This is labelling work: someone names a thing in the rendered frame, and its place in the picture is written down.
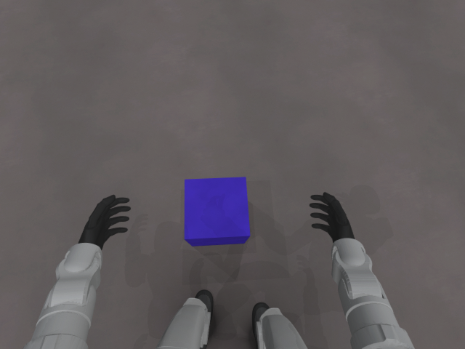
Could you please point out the right robot thigh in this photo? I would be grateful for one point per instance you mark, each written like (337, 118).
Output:
(277, 332)

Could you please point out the carton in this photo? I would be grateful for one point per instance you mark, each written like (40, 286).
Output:
(216, 211)

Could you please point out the left robot shin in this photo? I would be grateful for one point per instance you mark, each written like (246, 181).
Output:
(195, 301)

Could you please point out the left robot hand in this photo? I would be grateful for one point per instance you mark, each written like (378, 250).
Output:
(96, 229)

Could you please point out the robot right forearm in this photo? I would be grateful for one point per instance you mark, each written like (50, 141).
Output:
(366, 308)

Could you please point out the robot left forearm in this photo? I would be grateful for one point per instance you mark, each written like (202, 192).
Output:
(67, 313)

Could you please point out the right robot hand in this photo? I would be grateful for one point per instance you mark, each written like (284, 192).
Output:
(339, 226)

